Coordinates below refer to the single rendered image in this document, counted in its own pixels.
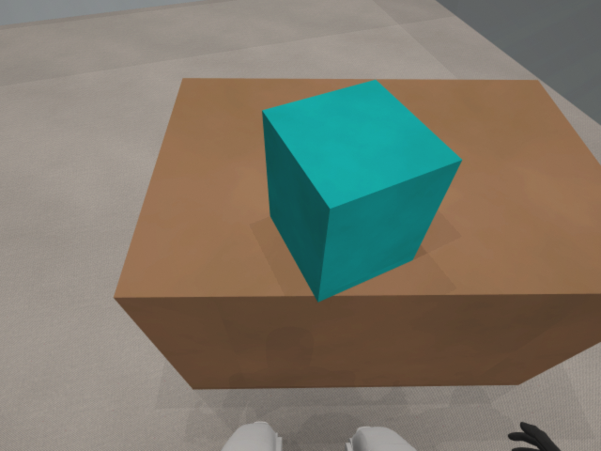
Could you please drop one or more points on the robot left thigh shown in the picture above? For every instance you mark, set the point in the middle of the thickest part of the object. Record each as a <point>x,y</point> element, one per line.
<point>254,437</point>

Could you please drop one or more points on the robot right hand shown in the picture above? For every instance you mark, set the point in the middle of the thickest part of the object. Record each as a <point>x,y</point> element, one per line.
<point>533,435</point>

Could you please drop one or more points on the carton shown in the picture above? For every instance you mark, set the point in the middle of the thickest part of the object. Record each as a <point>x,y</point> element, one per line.
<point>355,181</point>

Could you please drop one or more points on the pedestal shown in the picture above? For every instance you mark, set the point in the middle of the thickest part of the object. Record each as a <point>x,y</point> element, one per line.
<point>505,285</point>

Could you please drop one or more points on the robot thigh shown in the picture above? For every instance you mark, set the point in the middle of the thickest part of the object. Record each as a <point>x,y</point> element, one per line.
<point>377,439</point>
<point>254,437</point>

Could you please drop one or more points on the robot right thigh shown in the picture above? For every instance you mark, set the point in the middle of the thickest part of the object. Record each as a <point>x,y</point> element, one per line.
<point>377,439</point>

